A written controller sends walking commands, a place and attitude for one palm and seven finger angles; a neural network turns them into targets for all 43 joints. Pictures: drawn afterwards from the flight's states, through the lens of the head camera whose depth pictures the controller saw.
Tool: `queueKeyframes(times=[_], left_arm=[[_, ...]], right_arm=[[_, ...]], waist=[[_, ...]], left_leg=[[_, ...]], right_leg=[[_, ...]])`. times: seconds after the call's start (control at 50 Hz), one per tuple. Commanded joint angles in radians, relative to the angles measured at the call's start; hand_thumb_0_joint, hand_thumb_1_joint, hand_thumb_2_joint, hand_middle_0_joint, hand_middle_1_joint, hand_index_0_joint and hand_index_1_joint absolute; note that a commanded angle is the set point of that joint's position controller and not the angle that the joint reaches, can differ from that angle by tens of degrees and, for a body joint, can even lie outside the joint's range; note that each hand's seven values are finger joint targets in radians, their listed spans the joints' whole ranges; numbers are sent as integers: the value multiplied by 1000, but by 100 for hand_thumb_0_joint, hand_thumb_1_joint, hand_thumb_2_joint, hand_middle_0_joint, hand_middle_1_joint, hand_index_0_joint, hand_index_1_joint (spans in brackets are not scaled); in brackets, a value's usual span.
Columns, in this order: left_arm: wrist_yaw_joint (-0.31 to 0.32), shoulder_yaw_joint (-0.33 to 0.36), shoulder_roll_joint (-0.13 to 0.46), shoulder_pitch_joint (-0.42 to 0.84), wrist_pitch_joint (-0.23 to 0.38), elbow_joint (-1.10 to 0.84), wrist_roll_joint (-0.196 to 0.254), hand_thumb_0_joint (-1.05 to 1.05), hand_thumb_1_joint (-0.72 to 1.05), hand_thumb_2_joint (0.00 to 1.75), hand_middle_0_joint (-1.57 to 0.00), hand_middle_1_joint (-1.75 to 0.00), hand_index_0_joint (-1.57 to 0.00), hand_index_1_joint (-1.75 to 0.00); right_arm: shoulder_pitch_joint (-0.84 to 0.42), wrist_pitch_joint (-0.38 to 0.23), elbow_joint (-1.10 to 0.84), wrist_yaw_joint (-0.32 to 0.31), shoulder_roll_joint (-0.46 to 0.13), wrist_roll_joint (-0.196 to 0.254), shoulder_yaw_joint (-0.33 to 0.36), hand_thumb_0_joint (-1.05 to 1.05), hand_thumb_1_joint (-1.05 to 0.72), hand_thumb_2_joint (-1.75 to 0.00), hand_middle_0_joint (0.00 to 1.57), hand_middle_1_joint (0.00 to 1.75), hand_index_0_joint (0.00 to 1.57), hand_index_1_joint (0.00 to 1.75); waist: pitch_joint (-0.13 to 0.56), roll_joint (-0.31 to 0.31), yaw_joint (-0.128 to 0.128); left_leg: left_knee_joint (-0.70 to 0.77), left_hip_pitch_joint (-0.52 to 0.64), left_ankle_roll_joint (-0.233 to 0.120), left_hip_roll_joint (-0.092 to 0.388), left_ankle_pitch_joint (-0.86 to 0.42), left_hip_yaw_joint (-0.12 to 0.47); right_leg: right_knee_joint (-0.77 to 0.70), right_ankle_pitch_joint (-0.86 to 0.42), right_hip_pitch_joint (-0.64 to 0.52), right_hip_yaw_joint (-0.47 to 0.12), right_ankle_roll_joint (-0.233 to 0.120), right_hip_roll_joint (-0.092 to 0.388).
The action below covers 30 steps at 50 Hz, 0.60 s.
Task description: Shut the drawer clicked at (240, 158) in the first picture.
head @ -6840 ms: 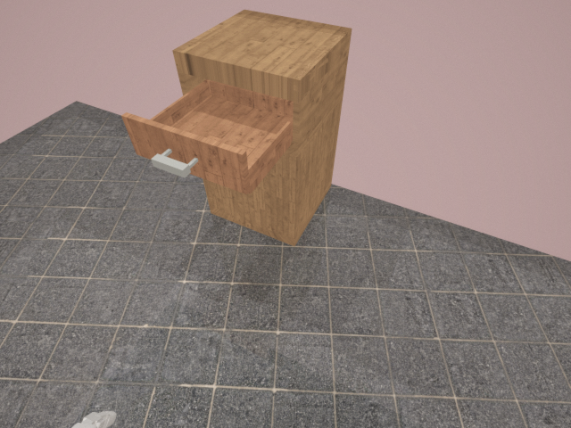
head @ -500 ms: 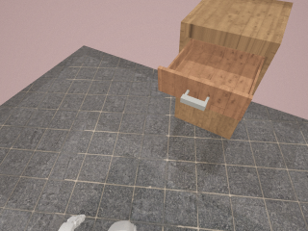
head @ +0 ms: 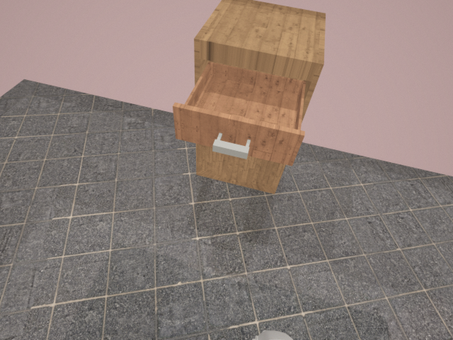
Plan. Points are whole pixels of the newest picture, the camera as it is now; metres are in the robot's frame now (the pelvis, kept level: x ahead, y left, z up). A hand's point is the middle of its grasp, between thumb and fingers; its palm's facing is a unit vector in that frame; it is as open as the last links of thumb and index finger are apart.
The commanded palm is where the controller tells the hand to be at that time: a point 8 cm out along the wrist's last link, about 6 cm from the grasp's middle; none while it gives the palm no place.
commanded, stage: turn to face it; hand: left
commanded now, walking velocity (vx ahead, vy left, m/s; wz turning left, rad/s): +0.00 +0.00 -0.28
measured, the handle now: (232, 144) +0.67 +0.01 -0.14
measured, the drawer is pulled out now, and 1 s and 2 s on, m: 0.29 0.29 0.29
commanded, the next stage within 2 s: take the last steps up to it in 0.12 s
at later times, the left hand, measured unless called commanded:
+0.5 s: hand out of the picture +0.07 +0.12 -0.16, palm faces -0.08 -0.97 -0.23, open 7.3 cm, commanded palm none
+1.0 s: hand (169, 313) +0.20 +0.12 -0.17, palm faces -0.16 -0.97 -0.17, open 7.3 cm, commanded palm none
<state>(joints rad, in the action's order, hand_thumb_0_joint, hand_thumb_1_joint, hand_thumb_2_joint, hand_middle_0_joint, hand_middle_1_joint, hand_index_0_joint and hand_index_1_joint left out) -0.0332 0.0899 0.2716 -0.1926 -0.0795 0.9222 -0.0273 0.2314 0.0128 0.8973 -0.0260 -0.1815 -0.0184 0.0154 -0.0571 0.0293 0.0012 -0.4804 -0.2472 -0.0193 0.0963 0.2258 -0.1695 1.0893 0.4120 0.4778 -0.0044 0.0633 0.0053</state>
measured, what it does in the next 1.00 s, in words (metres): walks ahead: right foot, then left foot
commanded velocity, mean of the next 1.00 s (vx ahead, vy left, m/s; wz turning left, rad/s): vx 0.24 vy -0.03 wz -0.11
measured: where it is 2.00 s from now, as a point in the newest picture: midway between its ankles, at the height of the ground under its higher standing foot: (253, 318)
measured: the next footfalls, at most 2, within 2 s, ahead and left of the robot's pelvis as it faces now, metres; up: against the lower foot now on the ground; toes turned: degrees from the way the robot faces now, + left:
right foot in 0.22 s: +0.00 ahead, -0.15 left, +0.00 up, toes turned -10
left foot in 0.70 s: +0.14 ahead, +0.07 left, +0.00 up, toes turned -1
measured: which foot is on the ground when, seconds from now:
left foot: down 0.00-0.22, up 0.24-0.68, down 0.70-1.00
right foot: up 0.00-0.20, down 0.22-0.70, up 0.72-1.00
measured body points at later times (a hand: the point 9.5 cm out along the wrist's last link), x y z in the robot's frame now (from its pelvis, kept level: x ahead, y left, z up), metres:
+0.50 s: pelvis +0.00 -0.06 +0.00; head -0.01 -0.07 +0.45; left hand +0.07 +0.17 -0.14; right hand -0.02 -0.30 -0.16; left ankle +0.03 +0.08 -0.69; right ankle -0.04 -0.14 -0.74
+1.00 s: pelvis +0.12 -0.05 +0.00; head +0.13 -0.05 +0.45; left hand +0.20 +0.17 -0.15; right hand +0.03 -0.25 -0.15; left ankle +0.10 +0.07 -0.74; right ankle +0.16 -0.20 -0.69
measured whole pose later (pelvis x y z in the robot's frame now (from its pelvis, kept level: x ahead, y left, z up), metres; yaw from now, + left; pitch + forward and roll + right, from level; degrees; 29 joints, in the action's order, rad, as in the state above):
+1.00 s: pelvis +0.12 -0.05 +0.00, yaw -11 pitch -1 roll +0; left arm -0.03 0.07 0.18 -0.23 0.00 1.07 -0.03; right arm 0.39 -0.05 1.11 -0.02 -0.12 -0.02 0.03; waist -0.03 0.02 -0.01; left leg -0.33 -0.06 0.00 0.05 0.25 -0.18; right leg 0.86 0.24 0.51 0.07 0.01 0.11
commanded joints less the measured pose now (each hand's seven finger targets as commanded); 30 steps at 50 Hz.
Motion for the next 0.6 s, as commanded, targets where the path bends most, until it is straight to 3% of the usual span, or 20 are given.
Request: queueKeyframes(times=[0.0, 0.04, 0.1, 0.14, 0.16, 0.18, 0.2, 0.22, 0.24, 0.28, 0.3, 0.34, 0.48, 0.54, 0.58], left_arm=[[8, -3, 12, 70, 22, -86, 9, 0, 90, 90, -20, -30, -20, -30], [10, -10, 4, 91, 27, -82, 9, 0, 90, 90, -20, -30, -20, -30], [17, -16, -14, 69, 38, -68, 13, 0, 90, 90, -20, -30, -20, -30], [22, -16, -1, 7, 47, -40, 13, 0, 90, 90, -20, -30, -20, -30], [25, -10, 21, -34, 53, -25, 11, 0, 90, 90, -20, -30, -20, -30], [35, -1, 90, -59, 64, -15, 5, 0, 90, 90, -20, -30, -20, -30], [47, 14, 174, -88, 73, -1, 2, 0, 90, 90, -20, -30, -20, -30], [52, 16, 163, -118, 71, 10, 13, 0, 90, 90, -20, -30, -20, -30], [56, 17, 139, -85, 66, 20, 10, 0, 90, 90, -20, -30, -20, -30], [54, 3, 85, -14, 70, 9, 9, 0, 90, 90, -20, -30, -20, -30], [52, -3, 64, -7, 80, 9, 10, 0, 90, 90, -20, -30, -20, -30], [50, -10, 42, -49, 100, 31, 9, 0, 90, 90, -20, -30, -20, -30], [46, -12, 48, -152, 123, 87, 5, 0, 90, 90, -20, -30, -20, -30], [47, -14, 54, -177, 126, 116, 1, 0, 90, 90, -20, -30, -20, -30], [44, -13, 55, -169, 126, 128, 3, 0, 90, 90, -20, -30, -20, -30]], right_arm=[[73, -23, -21, -8, -203, -5, 71, 0, -90, -90, 20, 30, 20, 30], [101, -19, 0, -5, -207, -7, 76, 0, -90, -90, 20, 30, 20, 30], [104, -14, 24, 0, -220, -9, 86, 0, -90, -90, 20, 30, 20, 30], [85, -9, 32, 3, -216, -3, 87, 0, -90, -90, 20, 30, 20, 30], [78, -8, 33, 6, -202, 2, 86, 0, -90, -90, 20, 30, 20, 30], [87, -6, 22, 10, -151, 10, 77, 0, -90, -90, 20, 30, 20, 30], [35, -2, -15, 16, -75, 9, 53, 0, -90, -90, 20, 30, 20, 30], [-17, 21, -16, 2, -107, 5, 53, 0, -90, -90, 20, 30, 20, 30], [-29, 27, -5, 2, -102, 0, 55, 0, -90, -90, 20, 30, 20, 30], [7, 20, 35, 15, -113, -11, 60, 0, -90, -90, 20, 30, 20, 30], [24, 13, 48, 21, -109, -16, 60, 0, -90, -90, 20, 30, 20, 30], [26, 3, 60, 29, -100, -18, 61, 0, -90, -90, 20, 30, 20, 30], [-51, -17, 44, 38, -88, -16, 59, 0, -90, -90, 20, 30, 20, 30], [-77, -30, 36, 41, -70, -9, 54, 0, -90, -90, 20, 30, 20, 30], [-47, -40, 49, 39, -63, -8, 48, 0, -90, -90, 20, 30, 20, 30]], waist=[[89, -196, -48], [84, -219, -65], [112, -255, -56], [127, -235, -23], [132, -189, -1], [137, -21, 9], [102, 223, 33], [115, 205, 65], [70, 222, 50], [-2, 125, 9], [-7, 115, -2], [-10, 119, 5], [-34, 95, 35], [-48, 83, 37], [-45, 81, 16]], left_leg=[[161, 173, -117, 248, -306, 156], [148, 160, -119, 254, -336, 154], [97, 167, -111, 261, -405, 135], [34, 121, -71, 237, -371, 93], [-22, 63, -27, 214, -285, 58], [-149, -91, 38, 157, -90, 4], [-315, -309, 87, 36, 333, -28], [-426, -279, 79, 37, 372, 102], [-507, -316, 74, 26, 345, 111], [-579, -356, 79, 36, 211, 125], [-571, -346, 86, 35, 163, 112], [-539, -332, 89, 31, 125, 98], [-389, -348, 75, 26, 129, 98], [-279, -273, 57, 11, 162, 99], [-178, -184, 49, -9, 121, 75]], right_leg=[[-147, 49, 17, 46, 2, 33], [-232, 68, -33, 67, -9, 27], [-379, 57, -110, 91, -28, 11], [-565, -101, -230, 109, -42, 1], [-689, -209, -323, 93, -50, 19], [-777, -341, -459, -70, -96, 165], [-803, -584, -494, -303, -197, 376], [-822, -462, -390, -296, -253, 383], [-849, -293, -374, -307, -269, 346], [-873, -97, -341, -211, -236, 273], [-874, -111, -335, -171, -218, 244], [-885, -145, -348, -156, -220, 229], [-925, -47, -404, -230, -270, 259], [-911, -68, -375, -248, -275, 267], [-879, -90, -346, -214, -256, 241]])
